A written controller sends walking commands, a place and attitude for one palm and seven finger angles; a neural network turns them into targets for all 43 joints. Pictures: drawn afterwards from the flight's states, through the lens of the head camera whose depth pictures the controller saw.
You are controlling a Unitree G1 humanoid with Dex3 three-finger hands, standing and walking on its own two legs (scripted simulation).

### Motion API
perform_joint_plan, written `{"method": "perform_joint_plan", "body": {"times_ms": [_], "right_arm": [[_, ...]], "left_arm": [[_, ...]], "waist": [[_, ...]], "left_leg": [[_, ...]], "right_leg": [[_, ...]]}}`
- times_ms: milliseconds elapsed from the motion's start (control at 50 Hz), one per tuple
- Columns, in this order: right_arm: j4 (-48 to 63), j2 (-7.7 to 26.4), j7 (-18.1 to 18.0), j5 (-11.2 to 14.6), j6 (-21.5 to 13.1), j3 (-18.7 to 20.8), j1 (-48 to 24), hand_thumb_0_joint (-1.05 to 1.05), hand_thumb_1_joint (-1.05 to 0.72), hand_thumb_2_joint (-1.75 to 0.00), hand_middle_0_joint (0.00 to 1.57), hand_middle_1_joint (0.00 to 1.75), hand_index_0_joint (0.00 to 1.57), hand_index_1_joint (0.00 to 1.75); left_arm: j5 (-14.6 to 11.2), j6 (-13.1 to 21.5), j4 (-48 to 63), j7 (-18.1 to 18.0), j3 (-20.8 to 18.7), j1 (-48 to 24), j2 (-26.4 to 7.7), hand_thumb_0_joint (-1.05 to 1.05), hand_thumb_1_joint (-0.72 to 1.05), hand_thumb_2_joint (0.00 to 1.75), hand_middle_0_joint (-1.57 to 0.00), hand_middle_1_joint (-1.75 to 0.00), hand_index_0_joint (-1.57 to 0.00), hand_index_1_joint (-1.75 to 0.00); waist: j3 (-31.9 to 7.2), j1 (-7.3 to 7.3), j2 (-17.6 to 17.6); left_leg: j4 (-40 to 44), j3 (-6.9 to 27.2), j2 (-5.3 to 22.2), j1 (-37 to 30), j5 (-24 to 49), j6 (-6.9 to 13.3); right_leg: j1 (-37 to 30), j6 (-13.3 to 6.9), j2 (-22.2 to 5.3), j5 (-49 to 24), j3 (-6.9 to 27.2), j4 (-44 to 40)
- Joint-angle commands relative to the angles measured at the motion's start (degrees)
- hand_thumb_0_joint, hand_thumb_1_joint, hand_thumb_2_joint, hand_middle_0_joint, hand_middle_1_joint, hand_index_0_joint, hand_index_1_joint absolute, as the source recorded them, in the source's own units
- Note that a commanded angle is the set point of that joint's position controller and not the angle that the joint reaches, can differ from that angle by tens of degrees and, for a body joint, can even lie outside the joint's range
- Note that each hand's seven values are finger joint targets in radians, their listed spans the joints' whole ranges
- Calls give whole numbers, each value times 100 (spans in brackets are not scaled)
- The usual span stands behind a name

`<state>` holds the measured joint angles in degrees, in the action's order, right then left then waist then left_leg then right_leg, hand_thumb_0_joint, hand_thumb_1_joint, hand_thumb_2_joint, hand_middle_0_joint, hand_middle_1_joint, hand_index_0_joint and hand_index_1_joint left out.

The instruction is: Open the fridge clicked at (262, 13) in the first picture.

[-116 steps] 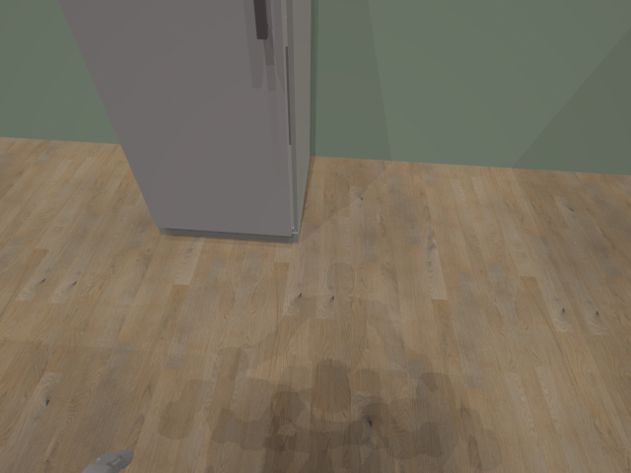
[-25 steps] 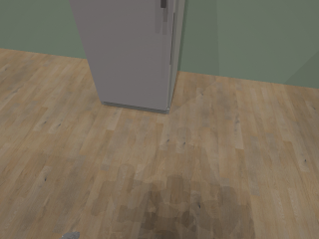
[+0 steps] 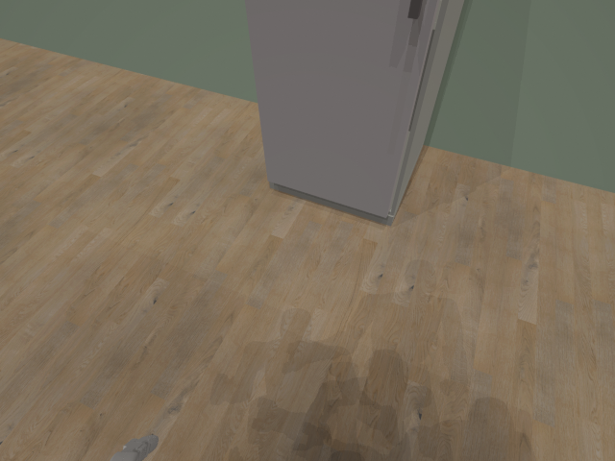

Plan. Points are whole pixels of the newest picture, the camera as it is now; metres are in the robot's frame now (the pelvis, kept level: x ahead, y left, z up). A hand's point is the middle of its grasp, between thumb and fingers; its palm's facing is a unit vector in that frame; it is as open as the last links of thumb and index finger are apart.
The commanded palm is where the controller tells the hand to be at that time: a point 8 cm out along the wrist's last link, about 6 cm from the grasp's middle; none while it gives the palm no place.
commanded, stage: walk to a spot facing it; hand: right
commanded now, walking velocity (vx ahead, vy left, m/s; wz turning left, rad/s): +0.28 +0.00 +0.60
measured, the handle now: out of the picture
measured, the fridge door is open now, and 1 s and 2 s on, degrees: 0 0 0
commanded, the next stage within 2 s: turn to face it in 1.20 s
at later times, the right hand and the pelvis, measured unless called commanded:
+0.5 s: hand (358, 366) +0.30 -0.08 -0.17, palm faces -0.44 +0.89 -0.16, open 7.4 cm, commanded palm none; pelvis +0.09 +0.03 -0.01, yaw +21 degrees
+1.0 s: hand (360, 322) +0.39 -0.09 -0.19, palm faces -0.42 +0.89 -0.18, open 7.3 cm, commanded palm none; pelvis +0.28 +0.08 -0.01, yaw +30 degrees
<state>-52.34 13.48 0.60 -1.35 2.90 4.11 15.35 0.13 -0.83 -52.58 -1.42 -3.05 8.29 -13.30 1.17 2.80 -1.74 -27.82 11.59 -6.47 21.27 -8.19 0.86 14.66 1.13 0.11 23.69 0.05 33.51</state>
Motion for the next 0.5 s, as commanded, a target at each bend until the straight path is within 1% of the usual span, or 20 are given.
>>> {"method": "perform_joint_plan", "body": {"times_ms": [0, 20, 40, 60, 80, 100, 140, 180, 200, 240, 260, 280, 300, 360, 380, 400, 420, 440, 460, 480], "right_arm": [[979, 505, 77, 46, -144, 218, -875, 0, -90, -90, 20, 30, 20, 30], [916, 749, 136, -45, -160, 291, -1026, 0, -90, -90, 20, 30, 20, 30], [751, 778, 203, -82, -153, 349, -829, 0, -90, -90, 20, 30, 20, 30], [648, 721, 267, -87, -140, 323, -597, 0, -90, -90, 20, 30, 20, 30], [546, 589, 304, -98, -113, 298, -441, 0, -90, -90, 20, 30, 20, 30], [532, 506, 325, -101, -110, 256, -435, 0, -90, -90, 20, 30, 20, 30], [542, 391, 332, -95, -115, 194, -593, 0, -90, -90, 20, 30, 20, 30], [597, 317, 338, -95, -128, 147, -883, 0, -90, -90, 20, 30, 20, 30], [627, 288, 340, -84, -124, 122, -1002, 0, -90, -90, 20, 30, 20, 30], [672, 235, 356, -77, -124, 75, -1319, 0, -90, -90, 20, 30, 20, 30], [689, 215, 355, -71, -131, 56, -1446, 0, -90, -90, 20, 30, 20, 30], [711, 183, 363, -62, -130, 30, -1624, 0, -90, -90, 20, 30, 20, 30], [732, 139, 371, -62, -143, 6, -1779, 0, -90, -90, 20, 30, 20, 30], [746, 93, 363, -41, -194, -31, -2077, 0, -90, -90, 20, 30, 20, 30], [732, 51, 363, -41, -219, -33, -2063, 0, -90, -90, 20, 30, 20, 30], [685, 78, 347, -42, -248, -29, -1956, 0, -90, -90, 20, 30, 20, 30], [595, 149, 323, -39, -287, -9, -1671, 0, -90, -90, 20, 30, 20, 30], [400, 279, 291, -37, -347, 38, -1032, 0, -90, -90, 20, 30, 20, 30], [106, 572, 235, -56, -428, 121, -123, 0, -90, -90, 20, 30, 20, 30], [-127, 1242, 136, -72, -494, 296, 738, 0, -90, -90, 20, 30, 20, 30]], "left_arm": [[126, 247, 203, -128, -307, 1287, -1606, 0, 90, 90, -20, -30, -20, -30], [117, 252, 282, -81, -246, 868, -1389, 0, 90, 90, -20, -30, -20, -30], [132, 289, 359, -61, -145, 546, -1066, 0, 90, 90, -20, -30, -20, -30], [120, 342, 389, -67, -85, 340, -927, 0, 90, 90, -20, -30, -20, -30], [126, 386, 380, -69, -64, 349, -859, 0, 90, 90, -20, -30, -20, -30], [126, 430, 328, -73, -45, 555, -797, 0, 90, 90, -20, -30, -20, -30], [114, 484, 166, -78, -31, 1025, -724, 0, 90, 90, -20, -30, -20, -30], [104, 525, 9, -83, -27, 1455, -671, 0, 90, 90, -20, -30, -20, -30], [101, 536, -58, -82, -31, 1597, -685, 0, 90, 90, -20, -30, -20, -30], [110, 549, -191, -83, -26, 1874, -683, 0, 90, 90, -20, -30, -20, -30], [122, 551, -266, -80, -32, 1973, -641, 0, 90, 90, -20, -30, -20, -30], [133, 547, -321, -77, -31, 2040, -654, 0, 90, 90, -20, -30, -20, -30], [150, 542, -378, -73, -31, 2141, -654, 0, 90, 90, -20, -30, -20, -30], [194, 513, -520, -39, -62, 2226, -678, 0, 90, 90, -20, -30, -20, -30], [198, 510, -554, -36, -62, 2216, -708, 0, 90, 90, -20, -30, -20, -30], [192, 507, -576, -28, -82, 2176, -738, 0, 90, 90, -20, -30, -20, -30], [175, 502, -580, -22, -94, 2124, -793, 0, 90, 90, -20, -30, -20, -30], [140, 499, -566, -14, -106, 2012, -876, 0, 90, 90, -20, -30, -20, -30], [96, 484, -528, 33, -88, 1967, -847, 0, 90, 90, -20, -30, -20, -30], [-11, 476, -395, 108, -17, 2053, -494, 0, 90, 90, -20, -30, -20, -30]], "waist": [[84, -764, 1932], [423, -617, 1290], [604, -340, 865], [569, -176, 826], [563, -110, 826], [502, -166, 846], [485, -302, 955], [536, -430, 854], [562, -462, 821], [642, -573, 861], [663, -609, 970], [742, -652, 949], [728, -714, 927], [719, -787, 1051], [640, -749, 1076], [571, -671, 1082], [358, -527, 1111], [-46, -197, 1021], [-617, 229, 655], [-1446, 554, -438]], "left_leg": [[-2227, -672, 150, 2822, -2343, -241], [-2942, -490, 603, 2403, -1787, -245], [-3401, -675, 623, 2106, -1362, -283], [-3736, -828, 689, 1994, -1120, -309], [-3999, -905, 712, 1978, -785, -345], [-4084, -985, 737, 2031, -610, -366], [-4044, -1082, 829, 2274, -405, -401], [-3799, -1160, 973, 2518, -349, -450], [-3662, -1208, 1039, 2605, -350, -464], [-3275, -1352, 1164, 2625, -382, -458], [-3059, -1431, 1175, 2601, -395, -442], [-2775, -1480, 1233, 2512, -395, -413], [-2479, -1585, 1198, 2368, -444, -371], [-1668, -1821, 1071, 1709, -641, -186], [-1433, -1884, 986, 1475, -669, -102], [-1246, -2016, 860, 1148, -797, -8], [-988, -2100, 718, 613, -983, 113], [-595, -2198, 528, -276, -893, 234], [-192, -2188, 460, -1974, -366, 368], [10, -433, 1933, -4003, -535, 838]], "right_leg": [[-1887, -974, -2891, 2004, 2800, -2759], [-737, -1034, -2849, 2061, 2814, -2882], [-317, -863, -2346, 1704, 2091, -2791], [-127, -791, -2113, 1328, 1544, -2698], [-214, -706, -1825, 806, 1018, -2606], [-413, -673, -1652, 402, 707, -2506], [-909, -687, -1594, -291, 381, -2382], [-1335, -754, -1743, -1061, 256, -2303], [-1509, -802, -1818, -1389, 147, -2267], [-1697, -829, -1909, -1882, -70, -2203], [-1792, -823, -1937, -2076, -183, -2182], [-1758, -823, -1985, -2209, -317, -2163], [-1817, -806, -1984, -2397, -469, -2114], [-1724, -736, -2054, -2787, -799, -1905], [-1748, -693, -2042, -3158, -953, -1778], [-1766, -646, -2049, -3798, -1109, -1543], [-1756, -595, -2052, -4691, -1259, -1054], [-1679, -473, -1948, -5415, -1462, -201], [-827, -220, -1799, -5164, -1634, 1059], [1073, 59, -1360, -2179, -1670, 2779]]}}
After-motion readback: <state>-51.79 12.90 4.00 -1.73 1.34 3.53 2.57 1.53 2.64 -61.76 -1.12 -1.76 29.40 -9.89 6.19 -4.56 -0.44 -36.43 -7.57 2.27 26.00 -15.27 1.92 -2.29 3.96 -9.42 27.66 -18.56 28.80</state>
